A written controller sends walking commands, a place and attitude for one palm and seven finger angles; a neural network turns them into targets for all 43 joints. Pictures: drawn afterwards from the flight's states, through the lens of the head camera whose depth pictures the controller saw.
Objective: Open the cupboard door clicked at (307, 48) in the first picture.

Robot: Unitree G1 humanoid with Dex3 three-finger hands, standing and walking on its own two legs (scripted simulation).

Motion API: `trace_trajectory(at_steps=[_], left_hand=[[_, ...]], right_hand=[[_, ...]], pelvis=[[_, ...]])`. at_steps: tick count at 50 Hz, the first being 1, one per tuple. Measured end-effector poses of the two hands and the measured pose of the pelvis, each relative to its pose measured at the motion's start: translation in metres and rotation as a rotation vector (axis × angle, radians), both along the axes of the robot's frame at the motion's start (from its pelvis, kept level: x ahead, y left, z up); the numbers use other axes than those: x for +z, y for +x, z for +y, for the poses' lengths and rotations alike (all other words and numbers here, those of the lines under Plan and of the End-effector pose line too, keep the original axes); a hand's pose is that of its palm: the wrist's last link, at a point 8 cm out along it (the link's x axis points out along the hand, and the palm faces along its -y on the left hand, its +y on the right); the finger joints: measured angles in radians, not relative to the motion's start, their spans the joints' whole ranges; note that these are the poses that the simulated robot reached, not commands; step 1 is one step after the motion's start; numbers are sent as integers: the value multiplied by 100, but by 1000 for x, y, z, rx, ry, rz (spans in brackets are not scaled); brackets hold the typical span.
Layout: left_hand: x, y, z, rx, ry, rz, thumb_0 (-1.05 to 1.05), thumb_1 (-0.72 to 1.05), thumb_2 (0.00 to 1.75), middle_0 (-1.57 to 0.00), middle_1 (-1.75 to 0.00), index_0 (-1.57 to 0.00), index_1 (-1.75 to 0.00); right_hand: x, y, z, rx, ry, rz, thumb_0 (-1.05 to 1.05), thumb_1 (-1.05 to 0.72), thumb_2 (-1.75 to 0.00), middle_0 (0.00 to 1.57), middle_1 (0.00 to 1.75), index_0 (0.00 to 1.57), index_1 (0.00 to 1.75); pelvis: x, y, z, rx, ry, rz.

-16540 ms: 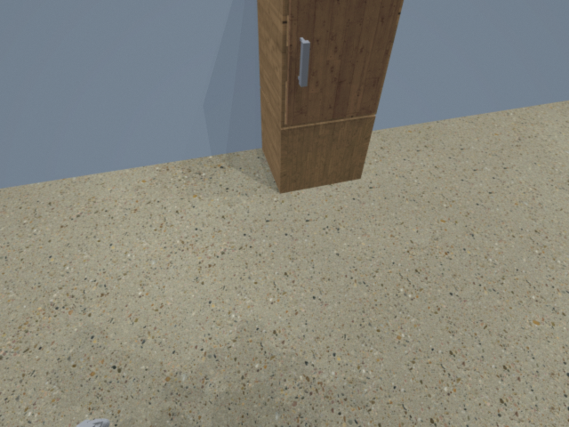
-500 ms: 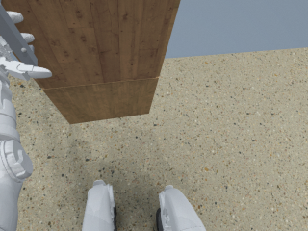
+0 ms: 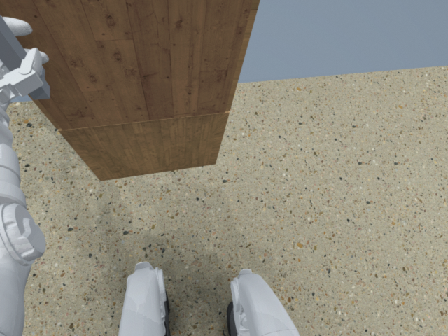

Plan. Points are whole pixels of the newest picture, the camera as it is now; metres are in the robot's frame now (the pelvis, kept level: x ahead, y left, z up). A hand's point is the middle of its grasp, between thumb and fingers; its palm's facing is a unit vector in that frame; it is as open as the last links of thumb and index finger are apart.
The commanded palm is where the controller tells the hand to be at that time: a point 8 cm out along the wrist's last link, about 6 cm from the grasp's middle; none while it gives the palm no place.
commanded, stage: close the thumb around the handle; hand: left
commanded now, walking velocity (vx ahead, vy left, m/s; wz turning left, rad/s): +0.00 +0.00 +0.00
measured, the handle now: (17, 49) +0.56 +0.30 +0.07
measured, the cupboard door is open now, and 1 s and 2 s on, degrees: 0 34 41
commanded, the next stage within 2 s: pull the door open along its arc in 0.10 s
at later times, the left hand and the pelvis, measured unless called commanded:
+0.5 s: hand (35, 87) +0.49 +0.26 +0.07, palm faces +0.16 -0.99 -0.01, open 6.0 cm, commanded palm +0.44 +0.28 +0.07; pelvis +0.01 +0.00 +0.02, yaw +0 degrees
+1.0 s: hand (109, 185) +0.34 +0.14 +0.08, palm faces +0.48 -0.88 +0.03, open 6.1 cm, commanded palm +0.26 +0.19 +0.07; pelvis +0.02 -0.02 +0.04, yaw +4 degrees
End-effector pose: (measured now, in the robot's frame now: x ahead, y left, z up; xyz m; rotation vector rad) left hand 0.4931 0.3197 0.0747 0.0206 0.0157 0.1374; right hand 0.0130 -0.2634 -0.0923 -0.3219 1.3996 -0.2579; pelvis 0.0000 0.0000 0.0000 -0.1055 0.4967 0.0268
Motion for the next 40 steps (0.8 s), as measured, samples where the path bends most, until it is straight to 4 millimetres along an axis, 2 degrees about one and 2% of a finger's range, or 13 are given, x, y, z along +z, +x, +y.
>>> trace_trajectory(at_steps=[17,25,32,40], left_hand=[[0,-5,-5,22,-17,1,2,69,82,-34,-135,-35,-135],[-1,-30,-12,19,-13,-9,1,69,76,-35,-135,-35,-135],[-1,-77,-30,13,-17,-16,1,67,71,-36,-135,-35,-135],[-2,-137,-77,250,-72,-45,2,65,74,-33,-135,-38,-135]], right_hand=[[2,4,4,-3,16,-14,0,-90,-90,20,30,20,29],[7,13,9,-14,51,-31,0,-90,-90,20,30,20,29],[17,48,12,14,87,-120,0,-90,-90,20,30,20,29],[28,116,21,147,130,-276,0,-90,-90,20,30,20,29]], pelvis=[[5,2,2,-2,4,-10],[15,8,3,-3,19,-31],[30,16,3,6,36,-73],[40,20,-1,26,56,-121]])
